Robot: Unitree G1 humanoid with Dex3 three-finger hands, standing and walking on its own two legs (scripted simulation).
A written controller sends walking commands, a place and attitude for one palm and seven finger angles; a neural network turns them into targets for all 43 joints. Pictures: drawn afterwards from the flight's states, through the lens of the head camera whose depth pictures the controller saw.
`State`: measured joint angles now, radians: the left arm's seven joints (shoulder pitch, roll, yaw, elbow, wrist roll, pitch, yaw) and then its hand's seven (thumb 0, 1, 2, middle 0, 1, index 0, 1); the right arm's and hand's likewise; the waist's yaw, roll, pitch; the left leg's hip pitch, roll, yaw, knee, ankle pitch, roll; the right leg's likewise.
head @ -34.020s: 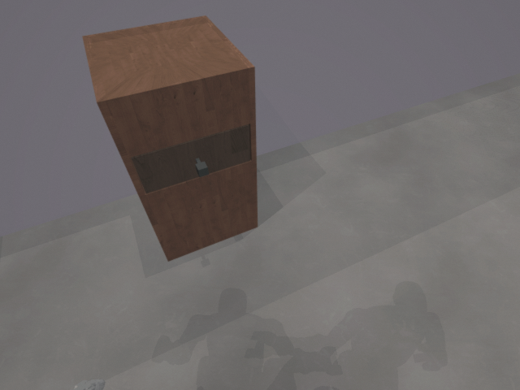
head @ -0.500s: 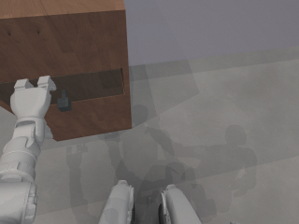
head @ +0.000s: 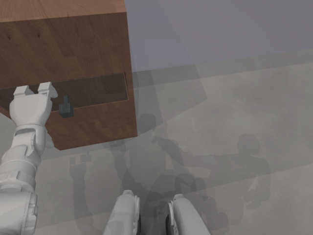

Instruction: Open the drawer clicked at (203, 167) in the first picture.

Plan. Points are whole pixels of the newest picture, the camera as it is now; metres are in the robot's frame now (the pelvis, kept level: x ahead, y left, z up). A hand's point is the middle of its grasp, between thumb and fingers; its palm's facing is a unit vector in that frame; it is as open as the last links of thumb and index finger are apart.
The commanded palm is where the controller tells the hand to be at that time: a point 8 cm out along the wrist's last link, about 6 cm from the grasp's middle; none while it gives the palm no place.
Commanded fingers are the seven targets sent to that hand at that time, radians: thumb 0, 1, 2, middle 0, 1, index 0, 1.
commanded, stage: re-aim the fingers above the handle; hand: left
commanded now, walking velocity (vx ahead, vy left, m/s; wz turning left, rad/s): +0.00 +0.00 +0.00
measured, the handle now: (66, 105) +0.48 +0.29 -0.12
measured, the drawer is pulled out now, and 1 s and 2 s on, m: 0.00 0.00 0.00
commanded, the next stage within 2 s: lower the fingers behind the handle in 1.32 s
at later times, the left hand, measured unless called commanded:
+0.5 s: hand (38, 115) +0.42 +0.33 -0.05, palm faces -0.06 -0.02 -1.00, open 13.8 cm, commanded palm +0.41 +0.31 +0.00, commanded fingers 0.00 -0.50 0.30 -0.30 -1.20 -0.30 -1.20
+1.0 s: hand (42, 114) +0.42 +0.32 -0.05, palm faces -0.07 -0.02 -1.00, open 13.8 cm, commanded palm +0.42 +0.30 +0.00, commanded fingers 0.00 -0.50 0.30 -0.30 -1.20 -0.30 -1.20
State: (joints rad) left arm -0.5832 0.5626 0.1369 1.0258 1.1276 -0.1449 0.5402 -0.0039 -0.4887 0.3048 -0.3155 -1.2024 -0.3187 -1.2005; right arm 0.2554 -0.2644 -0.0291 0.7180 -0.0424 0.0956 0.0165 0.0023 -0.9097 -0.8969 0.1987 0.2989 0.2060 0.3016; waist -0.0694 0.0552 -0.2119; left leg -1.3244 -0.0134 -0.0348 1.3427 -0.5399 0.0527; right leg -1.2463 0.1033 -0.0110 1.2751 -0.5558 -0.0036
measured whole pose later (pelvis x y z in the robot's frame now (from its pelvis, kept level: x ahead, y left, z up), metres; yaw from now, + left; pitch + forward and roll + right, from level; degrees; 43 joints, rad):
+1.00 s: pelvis +0.00 +0.00 +0.00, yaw +0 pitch +30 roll -5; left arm -0.60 0.57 0.13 1.03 1.13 -0.14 0.51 0.00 -0.49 0.30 -0.32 -1.20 -0.32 -1.20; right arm 0.26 -0.26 -0.02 0.71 -0.04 0.10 0.01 0.00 -0.91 -0.90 0.20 0.30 0.21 0.30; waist -0.07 0.06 -0.21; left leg -1.31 -0.01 -0.03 1.32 -0.54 0.05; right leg -1.23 0.10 -0.01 1.26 -0.55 0.00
